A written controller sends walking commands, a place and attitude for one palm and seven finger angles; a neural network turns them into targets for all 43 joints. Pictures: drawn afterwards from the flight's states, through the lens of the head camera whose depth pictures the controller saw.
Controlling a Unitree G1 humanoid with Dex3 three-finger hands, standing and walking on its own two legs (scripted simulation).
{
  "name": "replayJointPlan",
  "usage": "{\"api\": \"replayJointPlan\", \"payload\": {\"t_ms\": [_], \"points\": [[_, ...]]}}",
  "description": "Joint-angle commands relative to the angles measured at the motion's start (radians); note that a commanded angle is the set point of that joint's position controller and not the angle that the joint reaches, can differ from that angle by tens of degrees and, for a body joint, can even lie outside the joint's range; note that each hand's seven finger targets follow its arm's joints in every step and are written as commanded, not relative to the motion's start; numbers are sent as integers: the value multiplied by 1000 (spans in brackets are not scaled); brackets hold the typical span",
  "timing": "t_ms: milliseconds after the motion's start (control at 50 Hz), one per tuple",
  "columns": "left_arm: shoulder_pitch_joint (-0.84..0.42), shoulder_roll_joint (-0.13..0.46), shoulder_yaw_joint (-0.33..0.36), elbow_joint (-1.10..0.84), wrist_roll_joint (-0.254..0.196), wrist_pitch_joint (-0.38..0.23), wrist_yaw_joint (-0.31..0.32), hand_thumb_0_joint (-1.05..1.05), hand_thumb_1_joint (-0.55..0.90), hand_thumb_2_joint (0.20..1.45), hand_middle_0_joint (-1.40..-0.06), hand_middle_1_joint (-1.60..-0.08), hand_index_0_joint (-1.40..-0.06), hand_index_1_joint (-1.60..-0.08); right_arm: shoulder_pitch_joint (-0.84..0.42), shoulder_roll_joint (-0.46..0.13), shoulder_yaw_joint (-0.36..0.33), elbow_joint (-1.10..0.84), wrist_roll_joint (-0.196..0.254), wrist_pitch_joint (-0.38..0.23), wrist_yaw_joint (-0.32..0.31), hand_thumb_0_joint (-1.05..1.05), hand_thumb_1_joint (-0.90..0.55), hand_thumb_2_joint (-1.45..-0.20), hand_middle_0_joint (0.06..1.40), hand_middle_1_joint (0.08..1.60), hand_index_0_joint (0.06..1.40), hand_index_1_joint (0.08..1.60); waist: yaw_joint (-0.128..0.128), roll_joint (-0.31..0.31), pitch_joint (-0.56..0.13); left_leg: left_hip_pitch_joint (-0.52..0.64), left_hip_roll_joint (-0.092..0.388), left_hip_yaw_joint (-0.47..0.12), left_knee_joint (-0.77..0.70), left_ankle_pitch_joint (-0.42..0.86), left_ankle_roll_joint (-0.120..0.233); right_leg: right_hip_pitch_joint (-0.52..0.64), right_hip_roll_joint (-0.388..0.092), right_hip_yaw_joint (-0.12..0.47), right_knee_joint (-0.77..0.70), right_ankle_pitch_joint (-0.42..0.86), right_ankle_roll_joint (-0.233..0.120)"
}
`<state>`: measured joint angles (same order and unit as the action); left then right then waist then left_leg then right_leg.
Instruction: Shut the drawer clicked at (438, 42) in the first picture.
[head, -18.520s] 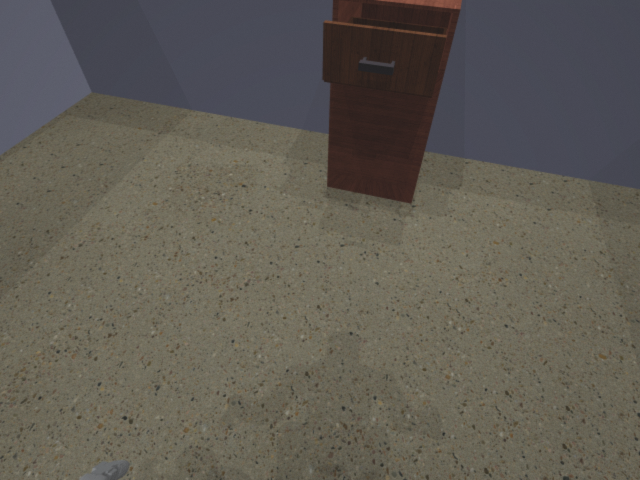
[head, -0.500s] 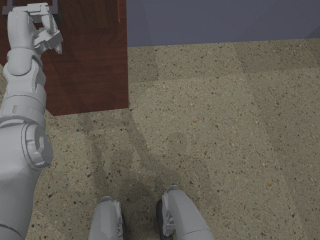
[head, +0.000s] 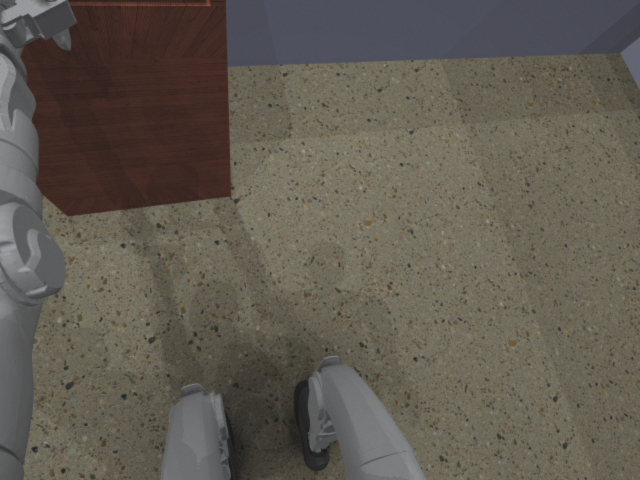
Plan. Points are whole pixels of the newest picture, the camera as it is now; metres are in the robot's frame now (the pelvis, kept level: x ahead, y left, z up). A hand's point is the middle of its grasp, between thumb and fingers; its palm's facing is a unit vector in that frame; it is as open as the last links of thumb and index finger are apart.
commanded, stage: push the drawer shut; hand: left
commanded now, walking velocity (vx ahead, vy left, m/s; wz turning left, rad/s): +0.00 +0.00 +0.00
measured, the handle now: out of the picture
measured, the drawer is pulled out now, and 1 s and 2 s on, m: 0.00 0.00 0.00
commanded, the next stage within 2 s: pull the fist back off the drawer in 0.08 s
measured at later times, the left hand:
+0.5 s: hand out of the picture +0.61 +0.16 +0.09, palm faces +0.04 -1.00 -0.04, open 3.3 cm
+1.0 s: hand (70, 7) +0.60 +0.16 +0.09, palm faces +0.07 -1.00 -0.02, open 3.3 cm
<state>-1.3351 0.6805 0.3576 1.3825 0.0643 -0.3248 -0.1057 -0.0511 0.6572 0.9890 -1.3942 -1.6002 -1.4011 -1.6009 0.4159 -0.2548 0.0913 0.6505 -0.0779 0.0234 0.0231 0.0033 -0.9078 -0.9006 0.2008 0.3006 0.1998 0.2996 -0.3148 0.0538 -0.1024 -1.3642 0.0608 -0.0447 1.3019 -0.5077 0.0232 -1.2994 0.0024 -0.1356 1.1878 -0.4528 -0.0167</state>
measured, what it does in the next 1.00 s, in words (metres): stands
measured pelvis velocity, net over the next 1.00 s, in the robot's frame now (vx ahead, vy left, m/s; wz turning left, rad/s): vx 0.03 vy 0.00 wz -0.01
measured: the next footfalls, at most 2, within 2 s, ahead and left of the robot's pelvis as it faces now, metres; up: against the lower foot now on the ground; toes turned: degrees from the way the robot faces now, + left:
none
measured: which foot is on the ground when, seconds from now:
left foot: down 0.00-1.00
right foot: down 0.00-1.00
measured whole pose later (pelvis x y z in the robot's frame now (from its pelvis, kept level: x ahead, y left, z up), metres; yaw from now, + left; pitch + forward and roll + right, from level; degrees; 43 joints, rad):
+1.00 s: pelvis +0.03 +0.00 +0.02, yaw -1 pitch +29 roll -4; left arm -1.07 0.52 0.42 1.21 0.01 -0.38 -0.09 0.01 0.89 0.91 -1.40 -1.60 -1.40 -1.60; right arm 0.40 -0.26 0.05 0.61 -0.06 0.06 0.05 0.00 -0.91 -0.90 0.20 0.30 0.20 0.30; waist -0.24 0.06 -0.11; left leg -1.18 0.07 0.01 1.20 -0.54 0.02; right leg -1.15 0.02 -0.08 1.11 -0.48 -0.01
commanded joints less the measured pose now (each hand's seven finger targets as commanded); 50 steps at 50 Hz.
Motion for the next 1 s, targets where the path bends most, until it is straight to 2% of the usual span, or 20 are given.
{"api": "replayJointPlan", "payload": {"t_ms": [0, 60, 100, 140, 180, 240, 260, 360, 420, 480, 560, 600, 640, 680, 760, 840, 860, 900, 960, 980], "points": [[-672, 180, -5, -268, -8, -59, 33, 0, 900, 900, -1400, -1600, -1400, -1600, 257, -227, -65, 6, -3, -16, -18, 0, -900, -900, 200, 300, 200, 300, -108, 301, -554, 550, -10, -93, -152, 211, 19, 125, 52, 76, -158, 90, -5], [-693, 170, -20, -282, -7, -59, 33, 0, 900, 900, -1400, -1600, -1400, -1600, 256, -229, -62, 8, -3, -30, -22, 0, -900, -900, 200, 300, 200, 300, -116, 339, -560, 575, -5, -102, -163, 194, 16, 98, 51, 71, -155, 80, -7], [-703, 185, -16, -288, -9, -60, 35, 0, 900, 900, -1400, -1600, -1400, -1600, 255, -231, -58, 11, -3, -39, -25, 0, -900, -900, 200, 300, 200, 300, -114, 343, -573, 586, -3, -107, -167, 197, 14, 100, 51, 69, -155, 81, -6], [-700, 155, -33, -279, -13, -54, 37, 0, 900, 900, -1400, -1600, -1400, -1600, 248, -231, -58, 17, 0, -49, -25, 0, -900, -900, 200, 300, 200, 300, -122, 345, -554, 581, -1, -106, -171, 171, 14, 85, 51, 70, -162, 71, -5], [-693, 174, -22, -261, -13, -51, 37, 0, 900, 900, -1400, -1600, -1400, -1600, 250, -234, -54, 17, 0, -55, -27, 0, -900, -900, 200, 300, 200, 300, -121, 321, -543, 555, -4, -104, -174, 155, 17, 99, 51, 70, -163, 60, -3], [-684, 179, -21, -255, -9, -46, 35, 0, 900, 900, -1400, -1600, -1400, -1600, 251, -235, -53, 11, -1, -59, -28, 0, -900, -900, 200, 300, 200, 300, -115, 314, -534, 529, -5, -105, -177, 129, 17, 107, 49, 69, -159, 48, -5], [-696, 164, -23, -262, -9, -49, 37, 0, 900, 900, -1400, -1600, -1400, -1600, 255, -235, -55, 10, -3, -61, -25, 0, -900, -900, 200, 300, 200, 300, -116, 317, -541, 548, -6, -110, -178, 138, 17, 92, 49, 67, -156, 52, -7], [-687, 183, 11, -284, -4, -51, 43, 0, 900, 900, -1400, -1600, -1400, -1600, 269, -234, -63, 4, -10, -54, -14, 0, -900, -900, 200, 300, 200, 300, -97, 319, -583, 574, -8, -115, -165, 185, 13, 102, 50, 62, -145, 77, -10], [-657, 163, 9, -271, -8, -42, 38, 0, 900, 900, -1400, -1600, -1400, -1600, 269, -233, -66, 1, -9, -44, -6, 0, -900, -900, 200, 300, 200, 300, -89, 287, -558, 563, -8, -114, -169, 181, 12, 113, 49, 61, -152, 77, -9], [-618, 183, 29, -277, -7, -39, 33, 0, 900, 900, -1400, -1600, -1400, -1600, 270, -232, -65, -8, -8, -35, -1, 0, -900, -900, 200, 300, 200, 300, -66, 296, -565, 561, -10, -108, -172, 195, 11, 133, 49, 61, -148, 81, -11], [-538, 129, 18, -322, -19, -47, 22, 0, 900, 900, -1400, -1600, -1400, -1600, 269, -224, -77, -20, -6, -22, 9, 0, -900, -900, 200, 300, 200, 300, -39, 298, -604, 628, -7, -112, -182, 256, 5, 150, 50, 57, -147, 112, -14], [-491, 103, 19, -342, -35, -51, 22, 0, 900, 900, -1400, -1600, -1400, -1600, 259, -222, -83, -23, -3, -16, 14, 0, -900, -900, 200, 300, 200, 300, -27, 287, -595, 641, -7, -103, -186, 269, 4, 163, 50, 59, -160, 122, -11], [-419, 134, 50, -333, -41, -50, 21, 0, 900, 900, -1400, -1600, -1400, -1600, 254, -220, -83, -31, 3, -6, 15, 0, -900, -900, 200, 300, 200, 300, -2, 234, -588, 595, -11, -81, -190, 275, 8, 236, 52, 67, -170, 133, -10], [-382, 107, 37, -352, -40, -58, 20, 0, 900, 900, -1400, -1600, -1400, -1600, 249, -215, -85, -35, 4, 0, 17, 0, -900, -900, 200, 300, 200, 300, 6, 241, -587, 613, -11, -75, -194, 305, 8, 243, 52, 67, -171, 153, -10], [-244, 90, 70, -408, -64, -84, 22, 0, 900, 900, -1400, -1600, -1400, -1600, 241, -207, -98, -51, 7, 16, 24, 0, -900, -900, 200, 300, 200, 300, 51, 206, -631, 648, -14, -56, -205, 404, 6, 337, 54, 73, -177, 240, -10], [-213, 76, 71, -397, -70, -98, 24, 0, 900, 900, -1400, -1600, -1400, -1600, 231, -194, -103, -53, 16, 33, 22, 0, -900, -900, 200, 300, 200, 300, 48, 122, -572, 561, -24, -22, -202, 401, 14, 426, 54, 92, -188, 312, 0], [-217, 97, 94, -391, -71, -107, 29, 0, 900, 900, -1400, -1600, -1400, -1600, 235, -196, -104, -48, 14, 35, 20, 0, -900, -900, 200, 300, 200, 300, 46, 110, -558, 547, -26, -17, -197, 410, 18, 438, 54, 100, -189, 335, -1], [-212, 97, 90, -402, -68, -124, 27, 0, 900, 900, -1400, -1600, -1400, -1600, 230, -191, -107, -51, 15, 39, 17, 0, -900, -900, 200, 300, 200, 300, 50, 117, -563, 553, -29, -9, -194, 434, 16, 455, 51, 105, -184, 370, 0], [-198, 46, 56, -424, -71, -155, 15, 0, 900, 900, -1400, -1600, -1400, -1600, 226, -186, -115, -49, 13, 45, 19, 0, -900, -900, 200, 300, 200, 300, 51, 146, -594, 623, -29, -15, -189, 505, 11, 439, 52, 102, -170, 417, -4], [-120, 46, 73, -453, -77, -158, 8, 0, 900, 900, -1400, -1600, -1400, -1600, 227, -186, -121, -60, 17, 51, 22, 0, -900, -900, 200, 300, 200, 300, 89, 169, -647, 678, -29, -15, -201, 558, 3, 467, 50, 98, -170, 442, -7]]}}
